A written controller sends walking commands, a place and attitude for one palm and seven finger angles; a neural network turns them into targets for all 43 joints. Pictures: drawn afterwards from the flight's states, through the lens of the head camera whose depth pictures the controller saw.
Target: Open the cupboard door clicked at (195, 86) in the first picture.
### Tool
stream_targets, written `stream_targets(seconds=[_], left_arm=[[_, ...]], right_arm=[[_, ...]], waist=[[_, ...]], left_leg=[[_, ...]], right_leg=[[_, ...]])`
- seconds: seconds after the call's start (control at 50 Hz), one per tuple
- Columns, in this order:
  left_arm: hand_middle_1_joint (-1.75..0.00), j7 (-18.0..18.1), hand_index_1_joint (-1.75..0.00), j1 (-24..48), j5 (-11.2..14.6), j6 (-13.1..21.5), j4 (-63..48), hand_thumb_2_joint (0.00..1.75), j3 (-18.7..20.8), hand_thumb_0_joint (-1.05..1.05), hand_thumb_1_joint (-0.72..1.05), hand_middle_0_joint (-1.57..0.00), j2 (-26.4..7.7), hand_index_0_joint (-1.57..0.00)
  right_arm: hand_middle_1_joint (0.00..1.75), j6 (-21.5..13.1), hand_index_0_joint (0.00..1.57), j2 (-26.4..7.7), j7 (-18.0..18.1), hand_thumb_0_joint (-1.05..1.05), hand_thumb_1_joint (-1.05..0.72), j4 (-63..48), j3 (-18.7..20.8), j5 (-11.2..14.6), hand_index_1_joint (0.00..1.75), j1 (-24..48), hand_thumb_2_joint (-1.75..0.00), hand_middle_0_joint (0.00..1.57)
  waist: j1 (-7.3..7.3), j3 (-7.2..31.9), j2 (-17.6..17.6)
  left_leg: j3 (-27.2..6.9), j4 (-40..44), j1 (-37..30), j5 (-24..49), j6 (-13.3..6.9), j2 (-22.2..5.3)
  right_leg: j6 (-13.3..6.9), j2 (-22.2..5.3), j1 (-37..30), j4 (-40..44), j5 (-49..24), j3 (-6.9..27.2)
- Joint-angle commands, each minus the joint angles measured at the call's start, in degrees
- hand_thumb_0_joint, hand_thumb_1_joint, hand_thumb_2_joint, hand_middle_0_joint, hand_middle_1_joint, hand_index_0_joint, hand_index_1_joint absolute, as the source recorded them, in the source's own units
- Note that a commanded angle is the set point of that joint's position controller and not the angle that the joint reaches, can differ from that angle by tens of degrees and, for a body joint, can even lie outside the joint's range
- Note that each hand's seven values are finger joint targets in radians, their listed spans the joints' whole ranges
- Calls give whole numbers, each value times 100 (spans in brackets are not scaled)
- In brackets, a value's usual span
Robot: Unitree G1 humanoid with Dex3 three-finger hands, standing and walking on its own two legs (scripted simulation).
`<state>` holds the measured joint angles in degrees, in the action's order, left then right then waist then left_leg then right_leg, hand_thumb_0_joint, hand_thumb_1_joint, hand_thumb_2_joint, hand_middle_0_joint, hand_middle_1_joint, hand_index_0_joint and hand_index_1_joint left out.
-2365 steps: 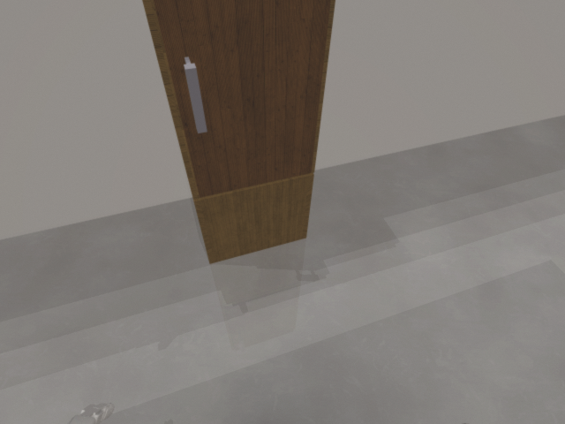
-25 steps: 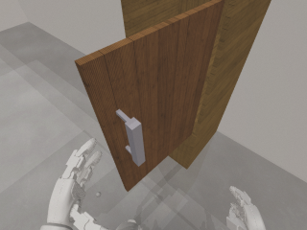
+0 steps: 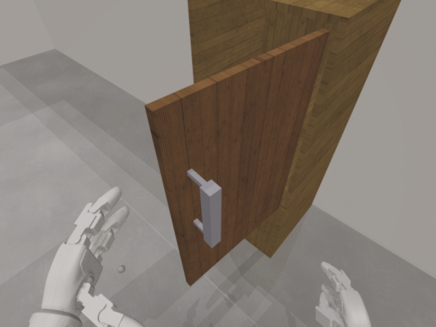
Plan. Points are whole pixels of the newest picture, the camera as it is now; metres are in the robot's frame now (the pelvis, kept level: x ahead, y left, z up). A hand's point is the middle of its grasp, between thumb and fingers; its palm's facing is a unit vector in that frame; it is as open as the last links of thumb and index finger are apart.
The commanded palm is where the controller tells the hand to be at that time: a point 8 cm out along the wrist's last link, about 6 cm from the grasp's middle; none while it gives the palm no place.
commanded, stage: draw the hand back to the body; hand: left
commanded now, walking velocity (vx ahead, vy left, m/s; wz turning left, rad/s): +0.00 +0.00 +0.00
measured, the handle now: (203, 209) +0.31 +0.06 +0.07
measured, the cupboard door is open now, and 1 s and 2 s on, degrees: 84 84 84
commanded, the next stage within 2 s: step back with the hand held close in 1.12 s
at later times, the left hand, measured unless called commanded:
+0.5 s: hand (54, 230) +0.20 +0.24 +0.17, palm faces +0.32 -0.87 -0.37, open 12.0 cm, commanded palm +0.16 +0.28 +0.19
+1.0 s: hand (38, 207) +0.22 +0.26 +0.19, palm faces +0.41 -0.83 -0.38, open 7.6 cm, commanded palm +0.17 +0.30 +0.22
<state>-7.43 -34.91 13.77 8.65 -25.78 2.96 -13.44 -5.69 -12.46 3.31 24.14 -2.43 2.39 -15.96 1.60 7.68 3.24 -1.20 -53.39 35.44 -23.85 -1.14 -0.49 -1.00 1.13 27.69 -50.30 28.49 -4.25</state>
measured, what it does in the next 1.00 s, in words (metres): rises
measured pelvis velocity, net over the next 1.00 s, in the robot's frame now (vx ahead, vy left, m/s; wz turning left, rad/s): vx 0.02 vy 0.00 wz -0.03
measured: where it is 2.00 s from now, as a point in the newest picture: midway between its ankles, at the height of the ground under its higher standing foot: outside the picture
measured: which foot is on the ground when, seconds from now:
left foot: down 0.00-1.00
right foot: down 0.00-1.00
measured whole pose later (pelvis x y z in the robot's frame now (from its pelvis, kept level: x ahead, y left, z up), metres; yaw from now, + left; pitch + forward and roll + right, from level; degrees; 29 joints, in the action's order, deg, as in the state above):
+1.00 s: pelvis +0.02 +0.00 +0.05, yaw -2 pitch -3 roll +0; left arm 6.6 -27.6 4.3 2.7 -23.7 17.8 -19.3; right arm -3.9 -12.9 4.3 35.0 -1.3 0.1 -10.9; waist 4.0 -0.8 2.6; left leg 1.7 -25.5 9.2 -13.2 -1.5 0.5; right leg -0.3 0.4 2.6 -22.3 16.5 -1.1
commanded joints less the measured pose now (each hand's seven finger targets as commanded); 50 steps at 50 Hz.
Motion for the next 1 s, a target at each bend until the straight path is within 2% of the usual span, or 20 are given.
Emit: stream_targets(seconds=[0.0,0.02,0.04,0.06,0.08,0.1,0.14,0.18,0.22,0.28,0.32,0.48,0.56,0.58,0.6,0.72,0.76,0.8,0.88,0.98], left_arm=[[-30,-81,-30,115,201,239,-1309,36,709,0,-36,-16,-578,-16],[-30,-120,-30,155,233,154,-1267,37,694,0,-32,-16,-545,-16],[-30,541,-30,346,-574,71,-1781,39,912,0,-29,-16,-1406,-16],[-30,828,-30,87,-649,-48,-1632,40,698,0,-26,-16,-935,-16],[-30,965,-30,36,-694,-139,-1598,42,701,0,-22,-16,-888,-16],[-30,1043,-30,-141,-784,-237,-1457,43,531,0,-18,-16,-689,-16],[-30,1207,-30,7,-895,-276,-1652,47,664,0,-12,-16,-888,-16],[-30,1344,-30,90,-972,-302,-1570,50,806,0,-5,-17,-1034,-17],[-30,1431,-30,294,-1008,-293,-1649,52,898,0,2,-17,-1114,-17],[-30,1541,-30,487,-1063,-264,-1673,57,1090,0,13,-17,-1278,-17],[-30,1570,-30,498,-1077,-246,-1659,60,1092,0,20,-18,-1211,-18],[-30,1584,-30,559,-1024,-242,-1178,72,1650,0,48,-19,-1411,-19],[-30,1577,-30,869,-1009,-194,-1326,78,1910,0,62,-19,-1535,-19],[-30,1585,-30,923,-1010,-203,-1240,80,2009,0,65,-19,-1621,-19],[-30,1569,-30,951,-991,-192,-1252,81,1999,0,69,-19,-1552,-19],[-30,1595,-30,1263,-953,-149,-1193,90,2413,0,90,-20,-1807,-20],[-30,1542,-30,1135,-952,-158,-1034,90,2185,0,90,-20,-1554,-20],[-30,1499,-30,997,-925,-196,-855,90,2043,0,90,-20,-1405,-20],[-30,1492,-30,1116,-930,-202,-876,90,2177,0,90,-20,-1612,-20],[-30,1531,-30,1293,-953,-124,-1239,90,2352,0,90,-20,-1840,-20]], right_arm=[[30,-368,20,-606,53,0,-90,-919,249,59,30,606,-90,20],[30,-371,20,-613,48,0,-90,-910,228,58,30,622,-90,20],[30,-273,20,-594,207,0,-90,-994,236,-9,30,670,-90,20],[30,-228,20,-489,267,0,-90,-941,193,-52,30,631,-90,20],[30,-218,20,-510,275,0,-90,-910,187,-66,30,646,-90,20],[30,-173,20,-477,271,0,-90,-866,163,-64,30,650,-90,20],[30,-131,20,-526,271,0,-90,-826,158,-83,30,680,-90,20],[30,-132,20,-542,301,0,-90,-734,146,-116,30,737,-90,20],[30,-153,20,-557,332,0,-90,-688,139,-132,30,763,-90,20],[30,-213,20,-584,344,0,-90,-543,119,-152,30,821,-90,20],[30,-271,20,-573,333,0,-90,-468,116,-159,30,853,-90,20],[30,-262,20,-624,263,0,-90,-135,175,-185,30,1042,-90,20],[30,-253,20,-623,228,0,-90,-64,204,-198,30,1072,-90,20],[30,-244,20,-638,229,0,-90,-23,205,-207,30,1101,-90,20],[30,-239,20,-630,223,0,-90,-25,221,-201,30,1110,-90,20],[30,-235,20,-643,194,0,-90,129,268,-210,30,1141,-90,20],[30,-228,20,-643,150,0,-90,154,285,-208,30,1133,-90,20],[30,-193,20,-681,124,0,-90,144,310,-206,30,1149,-90,20],[30,-111,20,-704,139,0,-90,131,346,-217,30,1214,-90,20],[30,-161,20,-650,177,0,-90,167,323,-226,30,1252,-90,20]], waist=[[8,308,19],[2,189,-16],[217,103,-17],[80,-34,-50],[94,-94,-249],[53,-252,-87],[60,-152,62],[73,-196,-58],[53,-181,-99],[90,-128,106],[95,-193,200],[181,-440,-163],[193,-333,137],[218,-379,55],[196,-355,76],[223,-313,281],[194,-392,274],[186,-475,-3],[228,-407,-251],[257,-195,199]], left_leg=[[-187,1026,-1063,1046,-43,40],[-206,1097,-1045,955,-36,30],[-124,1281,-1126,863,-30,-19],[-67,1314,-1302,838,-43,1],[-98,1344,-1291,846,-44,2],[-59,1394,-1391,831,-54,-27],[-86,1562,-1599,919,-47,-56],[-90,1716,-1719,990,-59,-56],[-96,1874,-1909,984,-59,-66],[-156,2142,-2177,1097,-41,-79],[-196,2336,-2318,1175,-13,-108],[-126,2794,-2589,1712,23,-148],[-67,2920,-2864,1990,36,-148],[-58,2939,-2837,2028,30,-141],[-42,2969,-2929,2070,34,-156],[46,3024,-3116,2378,37,-126],[36,3070,-3187,2454,47,-145],[50,3095,-3171,2504,16,-152],[97,3116,-3163,2353,-32,-108],[129,3080,-3281,2371,-22,-48]], right_leg=[[13,127,195,945,-1499,-1],[19,128,195,988,-1420,-29],[-65,-19,148,1463,-1322,412],[-57,-68,145,1615,-1245,389],[-56,-69,70,1692,-1225,360],[-39,-81,76,1723,-1188,341],[-42,-87,-105,1787,-1266,296],[-46,-86,-321,1948,-1320,284],[-29,-95,-436,2065,-1297,274],[-59,-101,-734,2206,-1362,255],[-47,-91,-837,2236,-1427,219],[-48,-62,-1457,2629,-1872,206],[-36,-72,-1618,2744,-2084,235],[-51,-62,-1716,2793,-2135,236],[-33,-64,-1710,2813,-2157,240],[-35,-72,-1917,2954,-2467,261],[-16,-63,-1857,2981,-2454,250],[3,-66,-1892,3021,-2548,250],[8,-66,-2020,3100,-2579,277],[-13,-94,-2147,3137,-2667,319]])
